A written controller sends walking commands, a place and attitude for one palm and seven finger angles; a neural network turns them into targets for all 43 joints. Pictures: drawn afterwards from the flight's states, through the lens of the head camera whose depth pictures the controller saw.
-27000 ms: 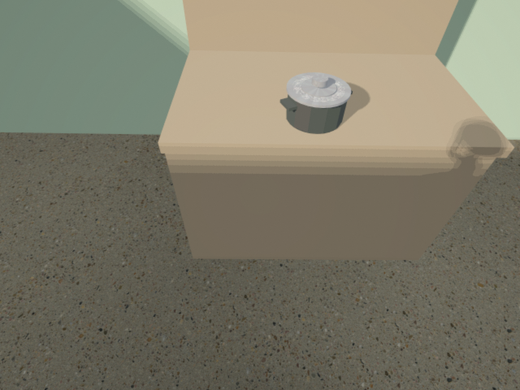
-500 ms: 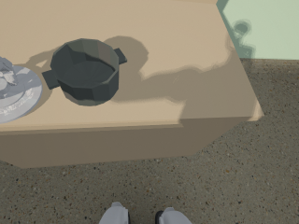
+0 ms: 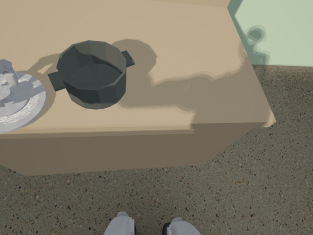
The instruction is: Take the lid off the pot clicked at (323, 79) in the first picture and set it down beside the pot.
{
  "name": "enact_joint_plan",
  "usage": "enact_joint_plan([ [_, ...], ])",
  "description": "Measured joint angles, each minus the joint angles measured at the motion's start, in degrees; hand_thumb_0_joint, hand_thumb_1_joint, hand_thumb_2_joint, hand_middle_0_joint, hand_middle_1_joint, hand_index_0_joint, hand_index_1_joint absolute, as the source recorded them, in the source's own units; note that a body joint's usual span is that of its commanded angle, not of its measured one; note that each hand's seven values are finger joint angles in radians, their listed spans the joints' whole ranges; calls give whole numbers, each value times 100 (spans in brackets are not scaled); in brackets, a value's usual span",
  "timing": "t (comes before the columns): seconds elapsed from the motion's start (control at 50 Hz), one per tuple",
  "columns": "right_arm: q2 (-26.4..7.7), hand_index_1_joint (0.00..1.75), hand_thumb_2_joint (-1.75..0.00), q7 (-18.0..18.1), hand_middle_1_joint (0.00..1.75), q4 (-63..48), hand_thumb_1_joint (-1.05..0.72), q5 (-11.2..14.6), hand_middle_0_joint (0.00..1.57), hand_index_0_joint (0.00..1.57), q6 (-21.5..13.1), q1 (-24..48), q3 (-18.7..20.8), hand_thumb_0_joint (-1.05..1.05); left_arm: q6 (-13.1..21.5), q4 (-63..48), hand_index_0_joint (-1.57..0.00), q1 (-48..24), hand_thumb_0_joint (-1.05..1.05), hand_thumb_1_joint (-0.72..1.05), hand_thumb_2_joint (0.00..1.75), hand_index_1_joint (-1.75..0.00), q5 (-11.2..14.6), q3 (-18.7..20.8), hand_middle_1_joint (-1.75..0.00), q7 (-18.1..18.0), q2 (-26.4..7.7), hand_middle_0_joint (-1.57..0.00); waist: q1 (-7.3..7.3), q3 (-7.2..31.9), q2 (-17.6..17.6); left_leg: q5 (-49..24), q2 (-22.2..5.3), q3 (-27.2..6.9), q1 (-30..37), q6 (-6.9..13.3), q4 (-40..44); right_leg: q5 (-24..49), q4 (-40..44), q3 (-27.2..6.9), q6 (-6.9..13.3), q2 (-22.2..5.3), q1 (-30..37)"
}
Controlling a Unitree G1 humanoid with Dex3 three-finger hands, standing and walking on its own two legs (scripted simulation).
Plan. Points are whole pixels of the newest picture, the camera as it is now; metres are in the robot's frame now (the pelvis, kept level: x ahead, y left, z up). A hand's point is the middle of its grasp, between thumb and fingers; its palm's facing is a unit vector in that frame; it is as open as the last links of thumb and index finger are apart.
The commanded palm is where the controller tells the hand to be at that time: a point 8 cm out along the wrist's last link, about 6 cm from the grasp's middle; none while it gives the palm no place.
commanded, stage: open the fingers wide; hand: left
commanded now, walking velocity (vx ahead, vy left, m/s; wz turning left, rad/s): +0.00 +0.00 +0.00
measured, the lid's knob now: (1, 94) +0.46 +0.38 +0.00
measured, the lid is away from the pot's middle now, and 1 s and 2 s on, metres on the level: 0.23 0.23 0.23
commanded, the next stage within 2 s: raise the empty hand in 0.40 s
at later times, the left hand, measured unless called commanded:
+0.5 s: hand out of the picture +0.45 +0.39 +0.04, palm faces -0.46 -0.16 -0.87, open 10.9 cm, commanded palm +0.50 +0.37 +0.09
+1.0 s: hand out of the picture +0.45 +0.39 +0.08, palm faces -0.41 -0.14 -0.90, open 11.0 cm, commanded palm +0.50 +0.37 +0.14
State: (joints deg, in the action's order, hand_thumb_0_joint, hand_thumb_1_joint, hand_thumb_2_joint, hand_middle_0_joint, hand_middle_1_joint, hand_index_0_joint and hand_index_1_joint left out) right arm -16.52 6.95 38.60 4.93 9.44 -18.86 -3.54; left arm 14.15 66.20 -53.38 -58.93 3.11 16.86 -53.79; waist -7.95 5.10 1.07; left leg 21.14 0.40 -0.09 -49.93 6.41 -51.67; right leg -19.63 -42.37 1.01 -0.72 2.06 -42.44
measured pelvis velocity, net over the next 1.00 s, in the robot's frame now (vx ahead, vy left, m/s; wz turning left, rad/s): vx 0.00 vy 0.02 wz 0.01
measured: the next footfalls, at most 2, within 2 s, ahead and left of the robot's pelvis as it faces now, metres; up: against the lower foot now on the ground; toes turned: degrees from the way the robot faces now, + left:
none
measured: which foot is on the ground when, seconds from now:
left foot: down 0.00-1.00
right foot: down 0.00-1.00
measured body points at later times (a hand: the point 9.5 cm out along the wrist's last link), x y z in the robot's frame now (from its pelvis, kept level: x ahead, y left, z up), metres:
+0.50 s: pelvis +0.00 +0.01 +0.00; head +0.13 +0.06 +0.43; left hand +0.47 +0.40 +0.09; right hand +0.00 -0.27 -0.10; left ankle +0.03 +0.04 -0.69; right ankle +0.00 -0.17 -0.69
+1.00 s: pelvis +0.00 +0.02 +0.01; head +0.10 +0.07 +0.44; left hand +0.47 +0.39 +0.13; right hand +0.02 -0.26 -0.09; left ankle +0.03 +0.04 -0.69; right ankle +0.00 -0.17 -0.69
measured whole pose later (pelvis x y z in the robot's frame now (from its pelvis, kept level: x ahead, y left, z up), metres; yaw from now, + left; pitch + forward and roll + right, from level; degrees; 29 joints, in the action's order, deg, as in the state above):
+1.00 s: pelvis +0.00 +0.02 +0.01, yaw +1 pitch +17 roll -7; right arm -16.0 5.5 38.5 5.1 9.2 -20.1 -3.0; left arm 10.4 66.0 -58.5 -58.7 -0.5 18.9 -51.3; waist -7.3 5.7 1.6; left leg 20.0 2.0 0.6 -46.0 8.0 -48.5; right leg -18.8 -38.9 -0.3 1.3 1.1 -38.2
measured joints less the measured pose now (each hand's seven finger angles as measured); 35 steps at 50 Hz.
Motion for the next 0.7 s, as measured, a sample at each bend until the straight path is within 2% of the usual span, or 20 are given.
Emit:
enact_joint_plan([
  [0.22,52,30,-90,27,30,38,-90,-15,20,21,58,-123,-22,0,124,10,-35,-57,0,14,46,-98,-37,163,-99,99,-132,-34,-59,-12,35,42,-20,20,-129,15,-77,-18,-51,-25,14,23,-127],
  [0.4,67,30,-90,-14,30,-8,-90,-35,20,21,132,-132,-25,0,97,89,-31,-99,0,10,44,-98,-78,284,-98,98,-228,-30,-90,-4,27,63,-25,46,-182,44,-103,-15,-47,-55,4,29,-173],
  [0.58,69,30,-90,-47,30,12,-90,-67,20,21,177,-101,42,0,125,-88,-30,-30,0,9,44,-97,-59,264,-98,152,-135,-30,-18,24,35,48,8,26,-144,79,-74,2,22,-34,78,9,-104],
  [0.7,76,30,-90,-86,30,38,-90,-57,20,21,161,-67,82,0,10,-194,-30,-102,0,9,43,-97,-30,125,-98,99,1,-30,30,47,38,-3,52,9,-18,105,25,38,134,-21,150,-20,42],
])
